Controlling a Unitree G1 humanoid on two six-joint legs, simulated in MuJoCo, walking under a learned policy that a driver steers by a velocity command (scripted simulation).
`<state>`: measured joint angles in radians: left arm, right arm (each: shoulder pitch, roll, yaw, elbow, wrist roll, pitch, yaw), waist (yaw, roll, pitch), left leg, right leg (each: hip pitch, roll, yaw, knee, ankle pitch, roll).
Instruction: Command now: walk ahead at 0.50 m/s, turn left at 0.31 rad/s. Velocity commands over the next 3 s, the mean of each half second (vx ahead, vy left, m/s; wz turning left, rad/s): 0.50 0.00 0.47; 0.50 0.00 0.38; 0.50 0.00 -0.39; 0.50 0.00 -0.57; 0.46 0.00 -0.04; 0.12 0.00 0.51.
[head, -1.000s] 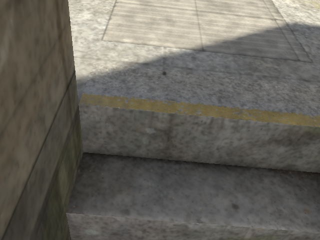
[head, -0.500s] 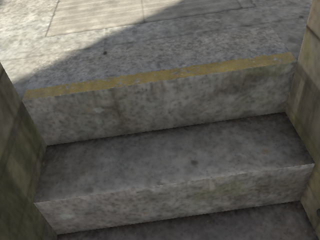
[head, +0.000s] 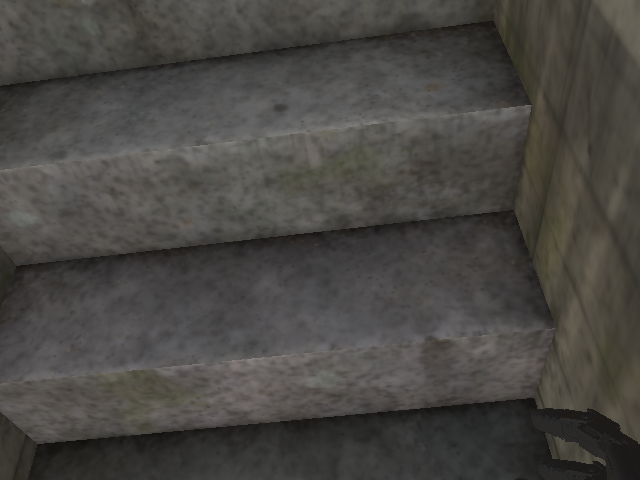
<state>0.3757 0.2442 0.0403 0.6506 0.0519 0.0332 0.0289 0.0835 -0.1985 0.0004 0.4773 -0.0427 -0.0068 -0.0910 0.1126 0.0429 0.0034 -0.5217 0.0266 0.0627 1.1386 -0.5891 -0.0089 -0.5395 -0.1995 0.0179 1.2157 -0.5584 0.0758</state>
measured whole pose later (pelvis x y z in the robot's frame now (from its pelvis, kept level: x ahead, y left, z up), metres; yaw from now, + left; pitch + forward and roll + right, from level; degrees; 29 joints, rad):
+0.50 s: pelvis -0.11 +0.04 -0.13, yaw +12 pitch +0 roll +2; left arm 0.15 0.29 0.06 0.53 0.00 0.04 0.11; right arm 0.22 -0.25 0.01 0.57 0.06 0.07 0.01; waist -0.06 0.05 -0.02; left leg -0.64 0.23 -0.01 1.21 -0.36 -0.12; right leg -0.11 -0.37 -0.22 0.33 -0.20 0.02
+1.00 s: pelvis +0.01 +0.22 -0.05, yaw +20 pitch +1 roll -7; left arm 0.01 0.09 -0.07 0.56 0.01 -0.01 0.00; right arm 0.37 -0.19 -0.01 0.98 0.05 -0.02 -0.07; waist 0.09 0.12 0.05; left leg 0.05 0.14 0.04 0.21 0.34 0.14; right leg -0.98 0.07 -0.24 1.57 -0.40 -0.08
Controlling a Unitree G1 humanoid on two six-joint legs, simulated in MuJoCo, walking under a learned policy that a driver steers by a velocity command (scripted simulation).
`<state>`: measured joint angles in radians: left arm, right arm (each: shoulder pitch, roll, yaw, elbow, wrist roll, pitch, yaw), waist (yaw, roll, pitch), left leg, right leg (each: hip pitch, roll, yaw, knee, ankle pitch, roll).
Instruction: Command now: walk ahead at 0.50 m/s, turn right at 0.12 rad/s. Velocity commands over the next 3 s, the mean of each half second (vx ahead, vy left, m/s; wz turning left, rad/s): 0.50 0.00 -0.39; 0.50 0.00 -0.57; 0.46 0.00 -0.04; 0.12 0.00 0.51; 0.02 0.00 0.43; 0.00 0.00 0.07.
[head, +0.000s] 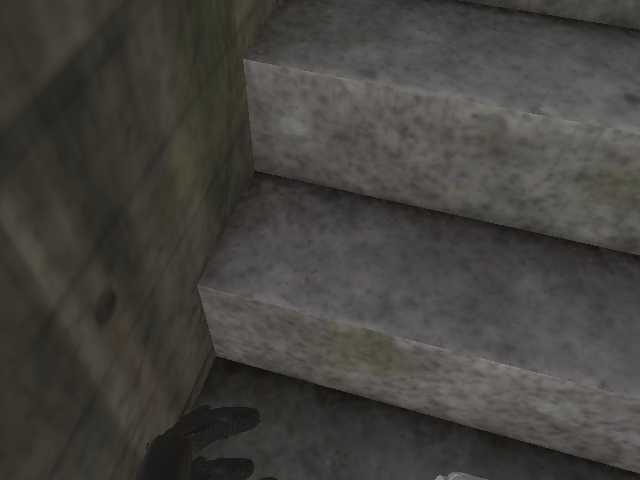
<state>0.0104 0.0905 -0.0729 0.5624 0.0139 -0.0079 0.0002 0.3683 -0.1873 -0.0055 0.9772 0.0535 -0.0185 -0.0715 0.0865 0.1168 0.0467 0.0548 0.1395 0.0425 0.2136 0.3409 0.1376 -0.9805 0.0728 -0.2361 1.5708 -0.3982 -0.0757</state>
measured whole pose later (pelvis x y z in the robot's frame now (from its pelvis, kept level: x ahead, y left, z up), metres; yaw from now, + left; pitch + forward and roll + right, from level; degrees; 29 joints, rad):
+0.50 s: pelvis +0.17 +0.07 +0.16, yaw -13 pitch +3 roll +4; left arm 0.34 0.17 0.02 0.92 -0.05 0.07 -0.03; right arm 0.00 -0.07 0.06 0.57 -0.06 -0.06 -0.06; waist -0.01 -0.13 0.10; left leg -0.91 0.12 0.17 1.51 -0.69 0.02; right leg -0.53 0.06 0.29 1.31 -0.12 0.01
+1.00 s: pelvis +0.26 -0.09 +0.28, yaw -28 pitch -2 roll +2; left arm 0.24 0.25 0.06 0.55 0.00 0.02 -0.04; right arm 0.23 -0.24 -0.05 0.66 0.02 -0.02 -0.08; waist 0.05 0.00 0.00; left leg -0.32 0.24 -0.01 1.17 -0.43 0.03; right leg -0.51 -0.05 -0.06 0.91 -0.37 -0.05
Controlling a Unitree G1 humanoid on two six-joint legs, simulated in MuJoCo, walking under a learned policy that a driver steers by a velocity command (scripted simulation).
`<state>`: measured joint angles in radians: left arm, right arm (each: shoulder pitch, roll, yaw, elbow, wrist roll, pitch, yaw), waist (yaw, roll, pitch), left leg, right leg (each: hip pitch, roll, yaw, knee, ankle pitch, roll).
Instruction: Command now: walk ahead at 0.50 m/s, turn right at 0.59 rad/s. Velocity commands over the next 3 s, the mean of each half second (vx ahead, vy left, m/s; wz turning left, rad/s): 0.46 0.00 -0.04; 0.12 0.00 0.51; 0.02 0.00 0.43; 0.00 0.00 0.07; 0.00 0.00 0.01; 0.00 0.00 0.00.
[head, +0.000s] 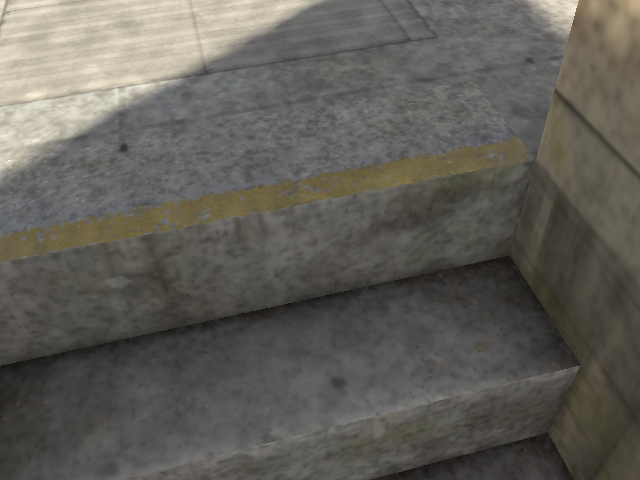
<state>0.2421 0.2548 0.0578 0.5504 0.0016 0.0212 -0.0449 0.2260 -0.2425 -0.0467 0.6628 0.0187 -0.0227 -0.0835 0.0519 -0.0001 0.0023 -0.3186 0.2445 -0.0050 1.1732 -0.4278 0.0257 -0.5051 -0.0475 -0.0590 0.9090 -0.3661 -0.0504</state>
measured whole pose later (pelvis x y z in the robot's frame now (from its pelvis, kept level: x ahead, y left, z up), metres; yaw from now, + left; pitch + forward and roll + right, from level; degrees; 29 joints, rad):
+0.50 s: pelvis +0.20 -0.06 +0.12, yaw +2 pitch +6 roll +6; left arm 0.39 0.13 -0.04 1.07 -0.06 -0.02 0.09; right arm -0.05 -0.06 0.11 0.74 -0.02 0.01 0.00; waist 0.01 -0.04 -0.08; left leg -0.92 -0.10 0.22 1.37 -0.45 0.14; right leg -0.10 -0.06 -0.18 0.29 0.18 -0.10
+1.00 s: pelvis +0.33 -0.12 +0.23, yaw +21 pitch +1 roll -1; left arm 0.31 0.15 0.02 0.80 0.02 0.02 0.07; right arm 0.14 -0.22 -0.05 0.69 0.01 0.00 0.03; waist 0.07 0.12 0.03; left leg -0.77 -0.19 -0.19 2.06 -0.41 -0.06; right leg -0.33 -0.05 -0.13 0.76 -0.41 -0.01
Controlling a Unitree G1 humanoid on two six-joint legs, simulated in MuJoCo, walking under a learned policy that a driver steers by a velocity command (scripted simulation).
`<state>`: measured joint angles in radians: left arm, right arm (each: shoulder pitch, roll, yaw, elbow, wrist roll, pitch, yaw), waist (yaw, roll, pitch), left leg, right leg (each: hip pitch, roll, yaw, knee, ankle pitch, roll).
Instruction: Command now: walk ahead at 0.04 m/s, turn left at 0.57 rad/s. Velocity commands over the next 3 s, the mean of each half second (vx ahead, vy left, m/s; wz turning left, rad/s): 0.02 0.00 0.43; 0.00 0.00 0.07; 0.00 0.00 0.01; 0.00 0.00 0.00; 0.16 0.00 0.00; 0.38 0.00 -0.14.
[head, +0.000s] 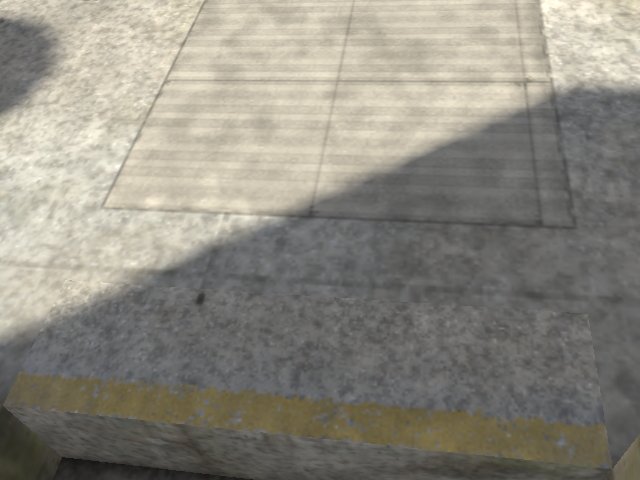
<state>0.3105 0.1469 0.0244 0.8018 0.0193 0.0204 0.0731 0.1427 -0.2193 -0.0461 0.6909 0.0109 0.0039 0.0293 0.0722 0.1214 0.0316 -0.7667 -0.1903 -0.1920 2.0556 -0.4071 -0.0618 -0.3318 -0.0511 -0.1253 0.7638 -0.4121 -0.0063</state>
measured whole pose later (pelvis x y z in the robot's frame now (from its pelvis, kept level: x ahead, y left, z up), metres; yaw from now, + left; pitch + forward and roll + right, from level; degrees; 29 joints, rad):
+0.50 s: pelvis -0.02 +0.12 +0.01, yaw +11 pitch +3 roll -3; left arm 0.16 0.27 0.07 0.73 -0.02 0.03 0.07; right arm 0.18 -0.19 -0.02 0.55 -0.03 0.05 0.03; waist -0.01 0.01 -0.02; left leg -0.44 0.05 -0.03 0.72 -0.33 0.01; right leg -0.46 -0.12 -0.01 1.17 -0.43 0.07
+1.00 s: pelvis -0.02 +0.17 +0.03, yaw +10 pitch +1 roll -1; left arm 0.35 0.14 0.07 1.03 0.00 0.01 0.06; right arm 0.25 -0.08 0.00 0.79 0.00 -0.01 -0.04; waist 0.02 0.03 -0.04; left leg -0.26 -0.06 0.05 0.45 -0.21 0.08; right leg -0.16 -0.05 0.06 0.41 -0.27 0.06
